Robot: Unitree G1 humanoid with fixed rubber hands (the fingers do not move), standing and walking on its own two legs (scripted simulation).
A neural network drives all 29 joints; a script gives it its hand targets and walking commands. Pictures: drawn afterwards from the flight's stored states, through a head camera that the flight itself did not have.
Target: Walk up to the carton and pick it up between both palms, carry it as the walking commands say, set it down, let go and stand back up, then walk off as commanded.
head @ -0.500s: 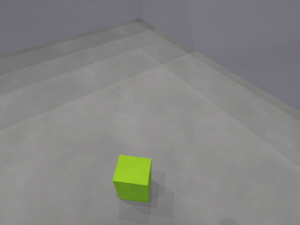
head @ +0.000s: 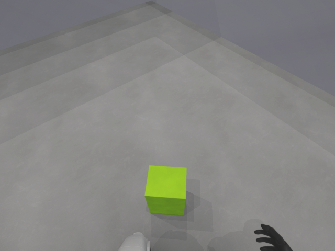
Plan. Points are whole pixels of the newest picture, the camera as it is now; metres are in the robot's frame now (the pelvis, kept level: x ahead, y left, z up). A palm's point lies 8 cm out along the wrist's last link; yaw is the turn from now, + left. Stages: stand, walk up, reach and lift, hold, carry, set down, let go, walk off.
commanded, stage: walk up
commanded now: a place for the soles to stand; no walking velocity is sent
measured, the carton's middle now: (167, 192) +0.46 +0.04 -0.59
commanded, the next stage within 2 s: none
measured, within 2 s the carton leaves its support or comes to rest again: neither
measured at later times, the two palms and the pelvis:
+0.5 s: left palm (47, 235) +0.16 +0.32 -0.09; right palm out of the picture +0.02 -0.16 -0.10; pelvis +0.05 +0.09 +0.03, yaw -9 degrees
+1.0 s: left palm (40, 244) +0.15 +0.34 -0.10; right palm out of the picture +0.06 -0.15 -0.10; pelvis +0.07 +0.10 +0.03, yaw -12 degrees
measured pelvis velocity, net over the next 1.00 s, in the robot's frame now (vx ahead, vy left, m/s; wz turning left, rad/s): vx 0.07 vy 0.10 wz -0.21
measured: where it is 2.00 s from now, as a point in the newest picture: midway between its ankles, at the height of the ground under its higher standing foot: outside the picture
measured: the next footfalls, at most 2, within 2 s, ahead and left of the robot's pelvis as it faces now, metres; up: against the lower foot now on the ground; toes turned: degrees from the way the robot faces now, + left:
right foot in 0.20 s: +0.07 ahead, -0.04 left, +0.00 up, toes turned -4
